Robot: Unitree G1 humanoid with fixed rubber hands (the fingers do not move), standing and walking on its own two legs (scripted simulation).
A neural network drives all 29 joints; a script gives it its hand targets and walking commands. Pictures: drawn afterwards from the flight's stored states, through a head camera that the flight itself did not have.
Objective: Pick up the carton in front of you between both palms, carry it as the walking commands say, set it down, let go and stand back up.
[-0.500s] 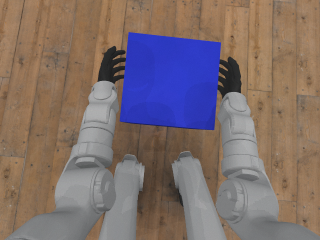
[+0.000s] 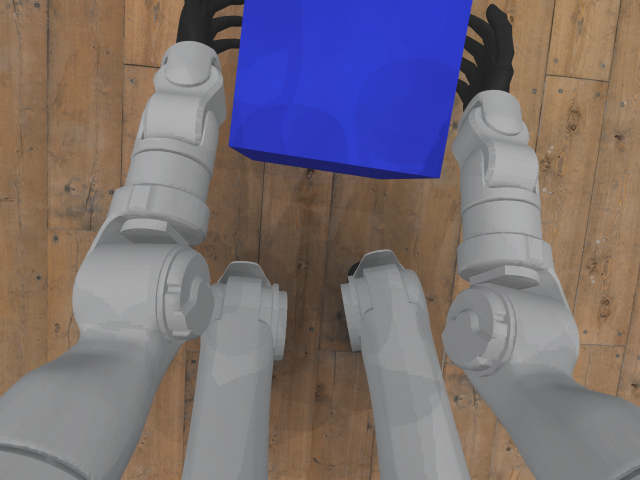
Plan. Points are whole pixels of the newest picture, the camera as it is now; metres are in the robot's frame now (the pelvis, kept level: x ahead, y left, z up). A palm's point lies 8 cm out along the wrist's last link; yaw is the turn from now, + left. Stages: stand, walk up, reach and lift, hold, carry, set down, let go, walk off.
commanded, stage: set down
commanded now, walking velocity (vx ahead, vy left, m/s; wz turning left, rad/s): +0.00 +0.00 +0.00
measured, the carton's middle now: (336, 87) +0.52 -0.05 -0.22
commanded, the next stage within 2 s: none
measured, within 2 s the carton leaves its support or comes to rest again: rests again in 0.56 s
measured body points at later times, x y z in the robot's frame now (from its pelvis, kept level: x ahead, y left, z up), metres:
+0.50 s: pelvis +0.01 +0.00 -0.05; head +0.36 +0.00 +0.23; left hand +0.56 +0.10 -0.22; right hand +0.51 -0.20 -0.21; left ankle +0.11 +0.12 -0.40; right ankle +0.11 -0.13 -0.40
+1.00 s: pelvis +0.00 +0.01 -0.06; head +0.35 +0.00 +0.22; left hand +0.56 +0.10 -0.23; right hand +0.50 -0.20 -0.22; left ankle +0.11 +0.11 -0.40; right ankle +0.11 -0.13 -0.40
